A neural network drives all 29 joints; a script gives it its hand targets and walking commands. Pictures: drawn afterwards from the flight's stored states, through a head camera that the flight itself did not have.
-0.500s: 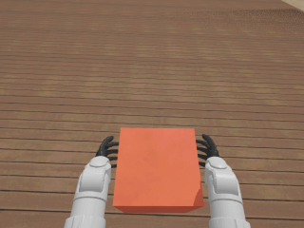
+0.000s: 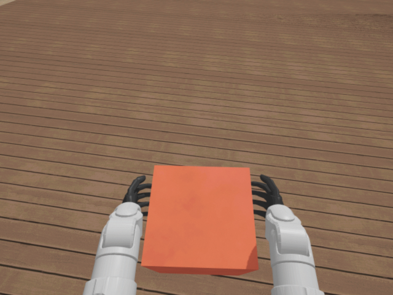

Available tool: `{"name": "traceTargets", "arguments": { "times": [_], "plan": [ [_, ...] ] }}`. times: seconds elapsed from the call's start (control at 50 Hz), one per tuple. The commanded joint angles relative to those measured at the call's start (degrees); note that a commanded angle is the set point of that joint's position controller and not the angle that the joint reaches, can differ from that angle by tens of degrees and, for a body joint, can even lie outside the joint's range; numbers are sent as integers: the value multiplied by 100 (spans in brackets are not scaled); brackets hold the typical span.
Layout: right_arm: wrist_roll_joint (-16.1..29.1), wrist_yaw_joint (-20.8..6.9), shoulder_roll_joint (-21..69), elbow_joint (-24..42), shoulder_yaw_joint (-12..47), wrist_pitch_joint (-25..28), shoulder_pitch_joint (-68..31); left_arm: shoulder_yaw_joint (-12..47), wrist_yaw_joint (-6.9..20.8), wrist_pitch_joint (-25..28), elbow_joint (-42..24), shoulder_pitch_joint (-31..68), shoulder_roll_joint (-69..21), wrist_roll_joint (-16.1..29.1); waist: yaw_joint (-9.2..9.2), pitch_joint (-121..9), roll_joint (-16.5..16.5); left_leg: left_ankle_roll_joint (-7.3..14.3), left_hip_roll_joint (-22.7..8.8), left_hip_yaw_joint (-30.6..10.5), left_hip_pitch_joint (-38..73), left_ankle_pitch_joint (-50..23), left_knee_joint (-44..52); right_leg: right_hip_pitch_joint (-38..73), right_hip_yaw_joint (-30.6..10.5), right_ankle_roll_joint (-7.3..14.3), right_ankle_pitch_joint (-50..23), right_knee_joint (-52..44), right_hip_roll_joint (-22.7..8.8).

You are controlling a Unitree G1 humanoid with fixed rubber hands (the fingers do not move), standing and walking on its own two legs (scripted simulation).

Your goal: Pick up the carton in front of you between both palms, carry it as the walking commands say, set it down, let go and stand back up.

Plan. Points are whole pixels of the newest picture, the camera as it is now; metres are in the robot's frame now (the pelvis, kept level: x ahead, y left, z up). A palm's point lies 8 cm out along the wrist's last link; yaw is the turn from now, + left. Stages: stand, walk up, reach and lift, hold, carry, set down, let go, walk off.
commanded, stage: hold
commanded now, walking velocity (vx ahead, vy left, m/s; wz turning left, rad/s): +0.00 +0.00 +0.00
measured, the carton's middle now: (200, 225) +0.30 +0.00 -0.07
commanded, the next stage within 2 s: set down in 0.66 s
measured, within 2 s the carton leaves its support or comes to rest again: neither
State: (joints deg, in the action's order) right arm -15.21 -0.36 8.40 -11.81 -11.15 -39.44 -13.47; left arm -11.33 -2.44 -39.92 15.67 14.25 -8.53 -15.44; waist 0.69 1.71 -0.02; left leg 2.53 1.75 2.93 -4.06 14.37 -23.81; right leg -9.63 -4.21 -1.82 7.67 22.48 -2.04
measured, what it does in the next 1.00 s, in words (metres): stands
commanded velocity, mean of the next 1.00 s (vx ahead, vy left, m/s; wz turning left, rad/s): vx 0.00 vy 0.00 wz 0.00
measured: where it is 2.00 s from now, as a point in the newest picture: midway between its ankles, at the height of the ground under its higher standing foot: outside the picture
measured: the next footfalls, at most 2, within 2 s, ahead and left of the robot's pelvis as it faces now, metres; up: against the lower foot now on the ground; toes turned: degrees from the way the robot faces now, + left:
none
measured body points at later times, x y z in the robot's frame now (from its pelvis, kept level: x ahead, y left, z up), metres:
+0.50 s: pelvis +0.01 -0.06 +0.00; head -0.03 -0.08 +0.45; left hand +0.29 +0.12 +0.03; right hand +0.33 -0.18 +0.04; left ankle -0.01 +0.09 -0.74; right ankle +0.06 -0.16 -0.74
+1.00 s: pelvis +0.00 -0.04 -0.01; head +0.02 -0.05 +0.44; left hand +0.33 +0.12 +0.00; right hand +0.36 -0.18 +0.01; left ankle -0.01 +0.09 -0.74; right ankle +0.06 -0.16 -0.74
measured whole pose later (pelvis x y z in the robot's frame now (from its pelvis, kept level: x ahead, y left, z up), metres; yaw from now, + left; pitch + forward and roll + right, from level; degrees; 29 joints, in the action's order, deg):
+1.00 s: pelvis +0.00 -0.04 -0.01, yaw +6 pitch +0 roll +0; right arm -27.3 -2.2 11.3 -29.2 -29.0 -30.5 -31.7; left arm -27.4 -1.2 -30.8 31.7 29.5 -13.4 -25.5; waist 3.0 3.1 2.4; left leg -0.3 2.4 -6.0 -14.6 16.3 -31.4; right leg -18.0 -3.5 -0.7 11.4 29.7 1.1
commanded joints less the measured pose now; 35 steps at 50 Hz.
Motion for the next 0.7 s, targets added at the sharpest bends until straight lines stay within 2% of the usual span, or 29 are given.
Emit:
{"name": "traceTargets", "arguments": {
  "times": [0.0,0.06,0.16,0.36,0.52,0.68],
  "plan": [
    [1237,-1397,5367,-160,2875,157,-2258,3068,1523,356,-553,3129,-5421,1552,146,-1450,304,-287,72,-864,230,-1424,601,667,146,232,-493,-68,897],
    [1119,-1414,5442,-451,2663,119,-2308,3021,1643,282,-409,3315,-5407,1537,226,-1246,229,-288,110,-844,8,-854,680,688,144,253,-223,-161,872],
    [1058,-1478,5586,-755,2532,55,-2544,2846,1744,243,-199,3464,-5394,1518,127,-1166,46,-228,190,-795,-420,-427,711,997,131,223,-84,-219,795],
    [1201,-1574,5676,-724,2702,-3,-2885,2521,1780,258,-38,3445,-5351,1368,-80,-1390,-186,-85,370,-683,-692,-242,653,1464,-21,55,-232,-349,537],
    [1213,-1542,5631,-749,2696,-14,-2861,2472,1791,268,-29,3458,-5331,1360,-49,-1471,-229,-74,398,-700,-719,-293,665,1637,-123,20,-493,-409,436],
    [1197,-1516,5580,-739,2652,-1,-2893,2492,1762,272,-46,3503,-5326,1366,-26,-1499,-175,-108,401,-720,-738,-379,711,1712,-95,30,-690,-380,470]
  ]
}}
